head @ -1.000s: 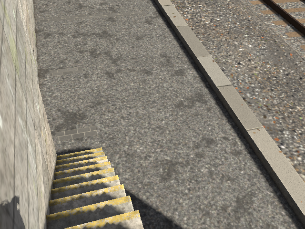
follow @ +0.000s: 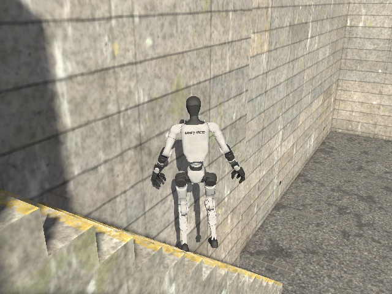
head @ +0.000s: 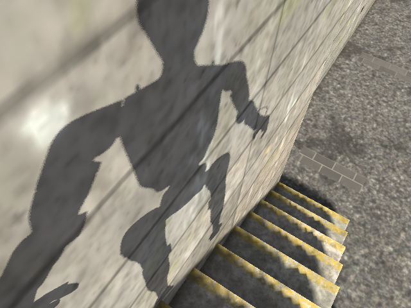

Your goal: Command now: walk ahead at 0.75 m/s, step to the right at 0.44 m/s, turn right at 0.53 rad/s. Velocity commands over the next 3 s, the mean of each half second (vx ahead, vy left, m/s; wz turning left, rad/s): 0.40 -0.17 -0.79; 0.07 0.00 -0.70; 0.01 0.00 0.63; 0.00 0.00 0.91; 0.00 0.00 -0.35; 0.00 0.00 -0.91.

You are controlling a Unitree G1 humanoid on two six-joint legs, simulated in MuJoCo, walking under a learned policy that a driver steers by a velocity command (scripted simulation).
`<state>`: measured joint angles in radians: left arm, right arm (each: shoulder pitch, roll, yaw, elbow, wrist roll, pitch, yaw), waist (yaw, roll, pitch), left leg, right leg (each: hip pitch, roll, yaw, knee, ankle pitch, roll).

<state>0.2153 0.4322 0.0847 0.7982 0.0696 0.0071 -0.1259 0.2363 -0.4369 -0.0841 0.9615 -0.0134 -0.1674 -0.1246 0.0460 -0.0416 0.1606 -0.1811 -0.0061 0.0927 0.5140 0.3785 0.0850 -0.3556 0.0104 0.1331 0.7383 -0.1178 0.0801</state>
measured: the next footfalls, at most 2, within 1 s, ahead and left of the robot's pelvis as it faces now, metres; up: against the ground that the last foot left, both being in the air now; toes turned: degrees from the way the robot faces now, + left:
left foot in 0.12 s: +0.17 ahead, +0.07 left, -0.18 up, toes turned +8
right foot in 0.28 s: +0.38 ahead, -0.20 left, -0.57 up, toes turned +6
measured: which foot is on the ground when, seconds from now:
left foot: up 0.00-0.10, down 0.12-0.24, up 0.26-0.64, down 0.66-0.72, up 0.74-1.00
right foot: up 0.00-0.26, down 0.28-0.66, up 0.68-0.74, down 0.76-0.92, up 0.94-1.00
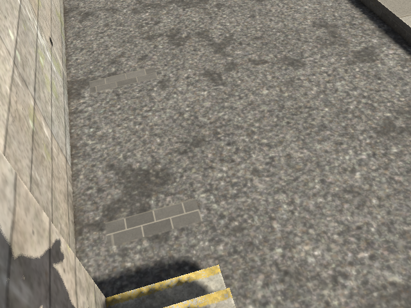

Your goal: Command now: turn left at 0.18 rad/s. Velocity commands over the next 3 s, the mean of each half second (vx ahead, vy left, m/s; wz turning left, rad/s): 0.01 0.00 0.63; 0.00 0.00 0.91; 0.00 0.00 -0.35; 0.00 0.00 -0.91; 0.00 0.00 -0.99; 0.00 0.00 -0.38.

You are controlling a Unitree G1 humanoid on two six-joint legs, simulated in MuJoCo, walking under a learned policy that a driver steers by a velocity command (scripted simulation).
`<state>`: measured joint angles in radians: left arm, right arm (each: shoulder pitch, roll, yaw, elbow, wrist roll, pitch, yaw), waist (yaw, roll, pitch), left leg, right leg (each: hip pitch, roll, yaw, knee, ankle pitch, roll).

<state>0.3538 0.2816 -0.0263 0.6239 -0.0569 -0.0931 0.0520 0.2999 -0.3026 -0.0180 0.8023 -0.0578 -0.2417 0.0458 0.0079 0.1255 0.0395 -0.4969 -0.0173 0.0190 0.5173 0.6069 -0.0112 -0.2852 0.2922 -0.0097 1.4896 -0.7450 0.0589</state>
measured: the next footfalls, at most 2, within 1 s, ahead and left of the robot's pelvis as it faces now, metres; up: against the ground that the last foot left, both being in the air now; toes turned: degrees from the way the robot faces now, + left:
left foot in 0.14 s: +0.35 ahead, +0.03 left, -0.56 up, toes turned -22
right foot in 0.14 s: +0.19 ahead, -0.01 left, -0.40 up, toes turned +1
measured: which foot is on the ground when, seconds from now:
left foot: up 0.00-0.12, down 0.14-0.36, up 0.38-0.72, down 0.74-0.92, up 0.94-1.00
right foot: up 0.00-0.12, down 0.14-0.26, up 0.28-0.36, down 0.38-0.58, up 0.60-0.68, down 0.70-0.74, up 0.76-1.00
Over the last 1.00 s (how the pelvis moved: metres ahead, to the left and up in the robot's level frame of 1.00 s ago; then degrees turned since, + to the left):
0.73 -0.52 -0.86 -46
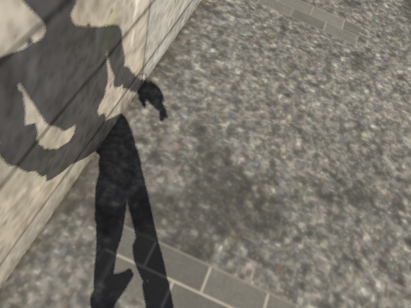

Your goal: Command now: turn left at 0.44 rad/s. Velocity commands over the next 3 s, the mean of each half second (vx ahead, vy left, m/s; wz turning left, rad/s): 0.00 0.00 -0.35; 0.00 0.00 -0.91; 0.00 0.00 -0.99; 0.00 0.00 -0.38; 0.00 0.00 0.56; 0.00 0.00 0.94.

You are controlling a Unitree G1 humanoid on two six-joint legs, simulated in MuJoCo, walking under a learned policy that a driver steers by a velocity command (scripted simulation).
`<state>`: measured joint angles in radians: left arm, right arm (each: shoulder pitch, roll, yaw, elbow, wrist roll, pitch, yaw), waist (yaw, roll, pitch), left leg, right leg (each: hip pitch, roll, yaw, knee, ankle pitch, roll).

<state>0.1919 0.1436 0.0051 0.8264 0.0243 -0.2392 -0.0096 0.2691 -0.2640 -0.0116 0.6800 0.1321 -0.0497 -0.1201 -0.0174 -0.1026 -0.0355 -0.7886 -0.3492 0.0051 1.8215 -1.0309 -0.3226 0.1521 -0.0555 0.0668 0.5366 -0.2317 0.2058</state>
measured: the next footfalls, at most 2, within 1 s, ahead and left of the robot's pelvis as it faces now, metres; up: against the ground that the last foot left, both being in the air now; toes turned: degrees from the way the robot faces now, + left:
left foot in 0.08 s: +0.16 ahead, +0.01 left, -0.20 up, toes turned +3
right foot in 0.36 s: +0.58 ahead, -0.04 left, -0.20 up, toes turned +6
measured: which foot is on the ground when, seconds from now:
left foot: up 0.00-0.06, down 0.08-0.36, up 0.38-0.58, down 0.60-1.00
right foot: up 0.00-0.34, down 0.36-0.60, up 0.62-1.00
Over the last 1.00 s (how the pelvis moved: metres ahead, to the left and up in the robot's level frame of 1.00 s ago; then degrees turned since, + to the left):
1.09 0.42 -1.02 36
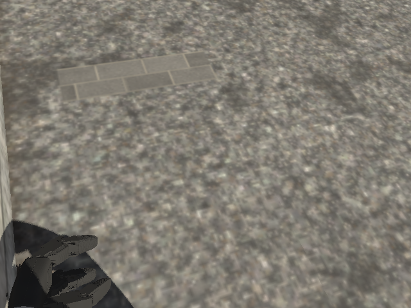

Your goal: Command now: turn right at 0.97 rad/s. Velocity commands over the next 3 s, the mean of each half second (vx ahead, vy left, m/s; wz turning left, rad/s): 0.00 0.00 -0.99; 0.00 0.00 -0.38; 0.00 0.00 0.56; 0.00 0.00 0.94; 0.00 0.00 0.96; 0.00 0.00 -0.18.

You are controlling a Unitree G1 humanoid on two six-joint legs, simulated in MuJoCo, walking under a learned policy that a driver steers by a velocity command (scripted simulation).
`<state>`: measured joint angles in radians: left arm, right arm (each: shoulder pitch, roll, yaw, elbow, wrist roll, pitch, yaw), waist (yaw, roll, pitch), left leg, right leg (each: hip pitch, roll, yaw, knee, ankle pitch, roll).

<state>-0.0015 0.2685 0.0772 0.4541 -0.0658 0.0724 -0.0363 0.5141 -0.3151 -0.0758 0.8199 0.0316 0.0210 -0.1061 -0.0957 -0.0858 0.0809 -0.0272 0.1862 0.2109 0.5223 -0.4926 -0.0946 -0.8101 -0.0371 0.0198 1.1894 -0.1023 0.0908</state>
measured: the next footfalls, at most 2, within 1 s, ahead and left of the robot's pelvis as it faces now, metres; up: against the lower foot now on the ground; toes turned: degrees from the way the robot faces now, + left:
right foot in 0.08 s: +0.17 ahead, -0.14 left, +0.00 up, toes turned -4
left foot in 0.36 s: +0.32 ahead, +0.06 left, +0.00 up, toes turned -26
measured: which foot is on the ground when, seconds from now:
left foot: down 0.00-0.08, up 0.10-0.34, down 0.36-0.70, up 0.72-0.90, down 0.92-1.00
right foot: up 0.00-0.06, down 0.08-0.36, up 0.38-0.66, down 0.68-1.00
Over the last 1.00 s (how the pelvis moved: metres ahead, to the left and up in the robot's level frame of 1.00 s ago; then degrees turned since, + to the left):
0.86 0.00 -0.13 -34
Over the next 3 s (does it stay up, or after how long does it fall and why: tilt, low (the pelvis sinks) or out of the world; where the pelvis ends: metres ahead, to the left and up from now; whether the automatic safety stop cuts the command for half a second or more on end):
stays up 0.42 -0.24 0.01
